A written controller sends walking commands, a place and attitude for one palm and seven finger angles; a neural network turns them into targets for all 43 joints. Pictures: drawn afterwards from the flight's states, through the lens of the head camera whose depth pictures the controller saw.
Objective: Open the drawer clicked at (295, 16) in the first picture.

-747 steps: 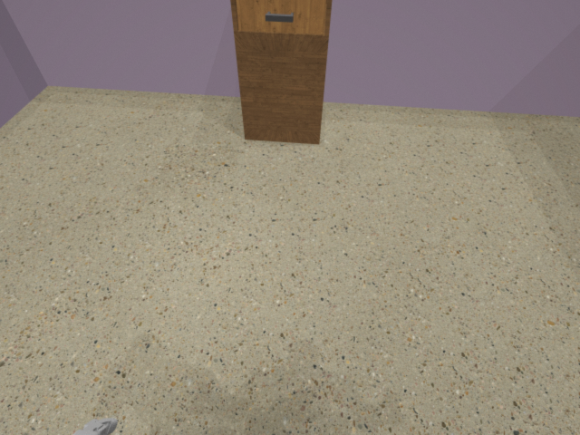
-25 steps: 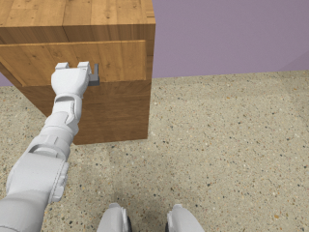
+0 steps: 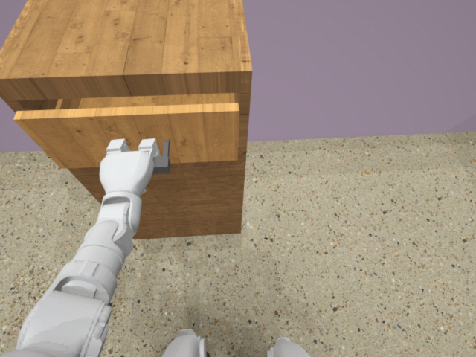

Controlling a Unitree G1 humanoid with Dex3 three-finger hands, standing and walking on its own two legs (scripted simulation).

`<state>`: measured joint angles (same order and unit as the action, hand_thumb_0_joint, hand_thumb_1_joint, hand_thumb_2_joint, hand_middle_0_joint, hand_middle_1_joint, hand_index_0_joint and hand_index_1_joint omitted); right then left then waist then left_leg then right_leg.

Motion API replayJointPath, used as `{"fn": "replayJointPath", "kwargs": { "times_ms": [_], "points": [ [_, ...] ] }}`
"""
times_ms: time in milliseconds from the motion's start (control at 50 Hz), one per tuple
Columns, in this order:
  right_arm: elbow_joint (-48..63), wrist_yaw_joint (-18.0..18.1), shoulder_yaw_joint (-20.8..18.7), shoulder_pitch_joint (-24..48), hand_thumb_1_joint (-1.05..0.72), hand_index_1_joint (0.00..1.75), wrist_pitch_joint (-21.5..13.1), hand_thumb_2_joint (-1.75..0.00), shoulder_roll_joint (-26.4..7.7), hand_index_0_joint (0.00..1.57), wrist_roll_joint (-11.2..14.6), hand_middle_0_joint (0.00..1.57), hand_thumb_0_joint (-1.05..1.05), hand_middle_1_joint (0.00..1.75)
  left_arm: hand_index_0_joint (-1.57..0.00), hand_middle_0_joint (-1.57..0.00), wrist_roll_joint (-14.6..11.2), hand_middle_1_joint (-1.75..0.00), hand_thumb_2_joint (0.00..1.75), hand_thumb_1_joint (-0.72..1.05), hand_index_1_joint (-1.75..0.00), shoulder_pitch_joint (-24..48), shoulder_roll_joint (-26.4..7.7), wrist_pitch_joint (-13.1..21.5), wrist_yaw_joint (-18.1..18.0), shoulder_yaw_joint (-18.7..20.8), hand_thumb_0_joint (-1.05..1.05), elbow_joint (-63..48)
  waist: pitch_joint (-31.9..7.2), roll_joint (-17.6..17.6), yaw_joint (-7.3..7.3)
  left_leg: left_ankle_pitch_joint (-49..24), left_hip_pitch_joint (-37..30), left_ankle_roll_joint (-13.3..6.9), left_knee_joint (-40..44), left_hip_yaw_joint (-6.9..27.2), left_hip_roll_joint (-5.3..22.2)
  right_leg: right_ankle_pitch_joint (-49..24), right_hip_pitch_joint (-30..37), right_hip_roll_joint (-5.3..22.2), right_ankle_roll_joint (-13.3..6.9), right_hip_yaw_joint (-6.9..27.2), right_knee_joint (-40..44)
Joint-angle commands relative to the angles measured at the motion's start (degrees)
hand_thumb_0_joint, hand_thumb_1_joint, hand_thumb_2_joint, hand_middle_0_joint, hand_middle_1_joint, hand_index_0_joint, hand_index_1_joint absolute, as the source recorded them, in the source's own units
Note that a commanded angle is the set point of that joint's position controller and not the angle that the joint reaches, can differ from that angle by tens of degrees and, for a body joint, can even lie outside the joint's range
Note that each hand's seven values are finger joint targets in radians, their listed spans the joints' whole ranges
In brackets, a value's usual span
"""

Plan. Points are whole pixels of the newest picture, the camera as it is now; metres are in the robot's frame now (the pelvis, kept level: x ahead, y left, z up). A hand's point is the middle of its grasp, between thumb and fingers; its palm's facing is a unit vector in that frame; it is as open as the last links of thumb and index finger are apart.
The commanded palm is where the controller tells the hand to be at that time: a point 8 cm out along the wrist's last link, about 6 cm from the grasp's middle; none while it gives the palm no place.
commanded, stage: pull the drawer open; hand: left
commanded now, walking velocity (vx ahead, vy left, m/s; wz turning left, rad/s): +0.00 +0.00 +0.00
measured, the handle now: (139, 156) +0.49 +0.18 -0.01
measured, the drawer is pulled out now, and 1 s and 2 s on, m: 0.04 0.17 0.27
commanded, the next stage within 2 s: none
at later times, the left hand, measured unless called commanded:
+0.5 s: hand (134, 219) +0.36 +0.18 -0.03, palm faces -0.03 -0.05 -1.00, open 5.5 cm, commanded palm +0.34 +0.17 +0.02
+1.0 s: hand (131, 253) +0.30 +0.18 -0.03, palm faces -0.01 -0.07 -1.00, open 5.6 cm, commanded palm +0.27 +0.17 +0.02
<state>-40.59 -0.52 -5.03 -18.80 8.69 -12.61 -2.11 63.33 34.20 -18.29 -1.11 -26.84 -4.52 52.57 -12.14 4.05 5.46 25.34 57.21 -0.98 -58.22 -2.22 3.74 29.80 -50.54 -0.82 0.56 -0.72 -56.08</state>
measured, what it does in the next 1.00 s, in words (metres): stands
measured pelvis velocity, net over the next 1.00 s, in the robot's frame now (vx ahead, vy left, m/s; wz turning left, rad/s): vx -0.01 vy -0.02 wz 0.03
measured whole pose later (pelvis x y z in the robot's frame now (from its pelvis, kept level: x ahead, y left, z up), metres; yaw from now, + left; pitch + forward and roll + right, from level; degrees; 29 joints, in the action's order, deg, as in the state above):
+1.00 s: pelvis -0.01 -0.02 +0.00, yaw +1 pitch +18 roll -1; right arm -35.9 -0.6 -4.5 -12.1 9.0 -12.9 -2.4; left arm 64.1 4.0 -14.6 -3.7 -29.2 -8.9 26.0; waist -11.9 3.8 1.5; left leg 25.2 50.4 0.3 -57.6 -1.5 3.2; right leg 31.1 -44.4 -0.5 -0.8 -1.3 -57.5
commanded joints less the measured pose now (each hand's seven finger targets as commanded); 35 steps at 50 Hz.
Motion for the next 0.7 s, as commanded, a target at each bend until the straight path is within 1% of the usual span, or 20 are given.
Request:
{"fn": "replayJointPath", "kwargs": {
  "times_ms": [0, 40, 80, 100, 140, 220, 240, 260, 280, 320, 360, 380, 400, 500, 520, 560, 580, 600, 660, 680],
  "points": [
    [4.0, 0.2, -3.0, -4.6, -0.90, 0.30, -0.6, -0.90, -8.4, 0.20, -0.2, 0.20, 0.00, 0.30, -0.40, -0.40, -0.4, -1.35, 0.90, 0.90, -1.35, 12.4, -5.7, 0.5, -2.9, 0.6, 0.00, -11.7, -23.8, -1.1, -0.59, -32.8, -28.2, -1.1, 3.4, 1.3, -2.6, -32.4, 7.1, -3.3, -2.6, -2.8, 5.3],
    [4.7, 0.1, -3.1, -3.8, -0.90, 0.30, -0.5, -0.90, -8.2, 0.20, -0.2, 0.20, 0.00, 0.30, -0.40, -0.40, -0.8, -1.35, 0.90, 0.90, -1.35, 9.3, -5.3, 0.3, -3.0, 0.9, 0.00, -12.9, -23.7, -1.3, -1.30, -33.8, -28.4, -1.2, 3.6, 1.2, -2.8, -33.5, 8.5, -3.3, -2.7, -2.7, 5.5],
    [5.0, 0.2, -3.0, -3.1, -0.90, 0.30, -0.4, -0.90, -8.2, 0.20, 0.0, 0.20, 0.00, 0.30, -0.40, -0.40, -0.8, -1.35, 0.90, 0.90, -1.35, 7.5, -5.8, 0.1, -3.0, 1.4, 0.00, -12.7, -21.5, -2.5, -1.34, -32.0, -27.1, -1.3, 4.0, 0.8, -3.0, -33.7, 9.3, -3.1, -2.5, -2.5, 6.1],
    [5.2, 0.3, -2.8, -2.6, -0.90, 0.30, -0.3, -0.90, -8.2, 0.20, 0.0, 0.20, 0.00, 0.30, -0.40, -0.40, -0.5, -1.35, 0.90, 0.90, -1.35, 8.4, -6.4, 0.4, -3.1, 1.4, 0.00, -14.1, -22.4, -3.0, -1.38, -31.7, -27.0, -1.3, 4.0, 0.9, -3.1, -33.9, 9.8, -3.1, -2.5, -2.4, 5.7],
    [6.0, 0.2, -2.9, -1.7, -0.90, 0.30, -0.4, -0.90, -7.9, 0.20, -0.2, 0.20, 0.00, 0.30, -0.40, -0.40, -0.3, -1.35, 0.90, 0.90, -1.35, 5.5, -5.3, 0.5, -3.2, 0.9, 0.00, -17.1, -23.9, -0.9, -2.25, -34.6, -28.7, -1.2, 3.7, 1.0, -3.1, -35.1, 10.1, -3.0, -2.6, -2.1, 5.4],
    [7.1, 0.0, -2.8, -0.1, -0.90, 0.30, -0.2, -0.90, -7.6, 0.20, -0.1, 0.20, 0.00, 0.30, -0.40, -0.40, -0.2, -1.35, 0.90, 0.90, -1.35, 0.7, -3.5, 0.0, -3.6, 0.0, 0.00, -19.2, -21.7, -2.1, -2.46, -33.4, -28.5, -1.2, 4.1, 0.9, -3.2, -34.2, 10.2, -3.0, -2.6, -2.4, 5.9],
    [7.2, -0.1, -2.7, 0.4, -0.90, 0.30, -0.3, -0.90, -7.6, 0.20, -0.2, 0.20, 0.00, 0.30, -0.40, -0.40, 0.0, -1.35, 0.90, 0.90, -1.35, 1.4, -3.5, 0.0, -3.6, -0.3, 0.00, -20.9, -21.9, -1.2, -2.35, -34.7, -29.3, -1.2, 4.0, 1.2, -3.0, -34.6, 9.9, -2.9, -2.7, -2.3, 5.7],
    [7.6, -0.2, -2.7, 0.7, -0.90, 0.30, -0.2, -0.90, -7.5, 0.20, -0.1, 0.20, 0.00, 0.30, -0.40, -0.40, 0.1, -1.35, 0.90, 0.90, -1.35, -0.6, -3.0, -0.2, -3.9, -0.4, 0.00, -21.4, -22.4, -1.7, -2.69, -35.2, -29.9, -1.2, 4.0, 1.2, -2.9, -34.5, 9.8, -3.0, -2.6, -2.4, 5.6],
    [7.7, -0.2, -2.7, 0.9, -0.90, 0.30, -0.2, -0.90, -7.6, 0.20, -0.2, 0.20, 0.00, 0.30, -0.40, -0.40, 0.1, -1.35, 0.90, 0.90, -1.35, -0.9, -2.3, -0.4, -4.0, -0.9, 0.00, -22.1, -22.2, -2.3, -2.32, -34.4, -30.0, -1.2, 4.0, 1.2, -2.9, -34.0, 9.7, -2.9, -2.6, -2.5, 5.8],
    [8.2, -0.3, -2.7, 1.8, -0.90, 0.30, -0.3, -0.90, -7.4, 0.20, -0.2, 0.20, 0.00, 0.30, -0.40, -0.40, 0.1, -1.35, 0.90, 0.90, -1.35, -2.3, -1.0, -0.8, -4.2, -2.1, 0.00, -24.0, -21.5, -1.3, -2.32, -33.4, -30.3, -1.2, 4.2, 1.2, -3.0, -33.3, 9.6, -2.9, -2.7, -2.6, 6.1],
    [8.1, -0.1, -2.5, 2.5, -0.90, 0.30, -0.2, -0.90, -7.4, 0.20, -0.1, 0.20, 0.00, 0.30, -0.40, -0.40, 0.2, -1.35, 0.90, 0.90, -1.35, -2.4, -2.0, -1.3, -4.3, -1.5, 0.00, -24.1, -21.0, -2.9, -2.09, -31.9, -29.6, -1.1, 4.2, 1.2, -3.0, -32.8, 9.7, -2.8, -2.5, -2.5, 6.1],
    [8.2, 0.1, -2.5, 2.3, -0.90, 0.30, -0.3, -0.90, -7.5, 0.20, -0.2, 0.20, 0.00, 0.30, -0.40, -0.40, 0.3, -1.35, 0.90, 0.90, -1.35, -2.5, -2.3, -1.5, -4.4, -1.3, 0.00, -23.9, -19.7, -2.9, -2.16, -30.0, -28.5, -1.1, 4.4, 1.3, -3.2, -31.5, 9.5, -2.9, -2.7, -2.7, 6.0],
    [8.2, 0.1, -2.3, 3.1, -0.90, 0.30, -0.3, -0.90, -7.3, 0.20, -0.1, 0.20, 0.00, 0.30, -0.40, -0.40, 0.6, -1.35, 0.90, 0.90, -1.35, -0.5, -1.5, -1.4, -4.4, -2.5, 0.00, -24.7, -19.7, -2.6, -1.70, -28.7, -28.4, -1.2, 4.5, 1.1, -3.3, -31.1, 9.0, -2.8, -2.7, -2.5, 6.2],
    [8.4, 0.6, -2.0, 3.8, -0.90, 0.30, -0.5, -0.90, -7.0, 0.20, 0.0, 0.20, 0.00, 0.30, -0.40, -0.40, 0.6, -1.35, 0.90, 0.90, -1.35, -1.5, -1.4, -1.9, -4.2, -2.9, 0.00, -24.9, -19.3, -2.6, -2.16, -25.9, -27.8, -1.2, 4.9, 1.1, -3.6, -29.1, 9.1, -2.8, -2.9, -2.4, 6.2],
    [8.8, 0.5, -2.1, 3.8, -0.90, 0.30, -0.8, -0.90, -6.9, 0.20, 0.0, 0.20, 0.00, 0.30, -0.40, -0.40, 0.2, -1.35, 0.90, 0.90, -1.35, -3.3, -0.6, -1.8, -4.0, -3.4, 0.00, -25.7, -19.3, -1.8, -2.61, -25.8, -27.9, -1.2, 5.1, 1.0, -3.7, -28.9, 9.8, -2.8, -3.0, -2.5, 6.4],
    [9.1, 0.5, -1.9, 4.6, -0.90, 0.30, -0.7, -0.90, -6.8, 0.20, 0.0, 0.20, 0.00, 0.30, -0.40, -0.40, 0.1, -1.35, 0.90, 0.90, -1.35, -5.5, -1.6, -1.8, -3.8, -2.5, 0.00, -26.9, -20.7, -2.3, -3.33, -27.4, -28.8, -1.1, 5.1, 1.0, -3.6, -30.3, 10.6, -2.8, -3.0, -2.3, 6.0],
    [9.5, 0.5, -2.0, 4.5, -0.90, 0.30, -0.9, -0.90, -6.8, 0.20, 0.1, 0.20, 0.00, 0.30, -0.40, -0.40, -0.5, -1.35, 0.90, 0.90, -1.35, -7.7, -0.7, -1.9, -3.6, -2.8, 0.00, -26.6, -19.2, -3.0, -3.28, -26.1, -27.8, -1.3, 5.2, 0.7, -3.8, -30.5, 11.3, -2.7, -3.0, -2.3, 6.6],
    [9.3, 0.6, -1.8, 4.9, -0.90, 0.30, -0.9, -0.90, -6.8, 0.20, 0.1, 0.20, 0.00, 0.30, -0.40, -0.40, -0.5, -1.35, 0.90, 0.90, -1.35, -7.1, -1.6, -1.5, -3.4, -2.4, 0.00, -27.5, -19.2, -3.6, -3.21, -25.6, -27.2, -1.3, 5.2, 0.6, -3.8, -30.8, 11.6, -2.6, -2.8, -2.0, 6.6],
    [10.1, 0.7, -1.6, 5.8, -0.90, 0.30, -1.2, -0.90, -6.7, 0.20, 0.0, 0.20, 0.00, 0.30, -0.40, -0.40, -0.5, -1.35, 0.90, 0.90, -1.35, -13.1, -1.9, -0.8, -3.3, -1.6, 0.00, -29.2, -19.6, -4.1, -4.27, -25.7, -26.5, -1.2, 5.3, 0.4, -3.9, -32.1, 12.9, -2.5, -2.8, -1.8, 6.3],
    [10.1, 0.7, -1.7, 5.6, -0.90, 0.30, -1.3, -0.90, -6.8, 0.20, 0.0, 0.20, 0.00, 0.30, -0.40, -0.40, -0.5, -1.35, 0.90, 0.90, -1.35, -12.9, -2.0, -0.6, -3.3, -1.8, 0.00, -29.6, -17.3, -4.4, -3.78, -24.0, -25.5, -1.2, 5.3, 0.4, -3.9, -31.1, 12.2, -2.4, -2.8, -1.9, 6.6]
  ]
}}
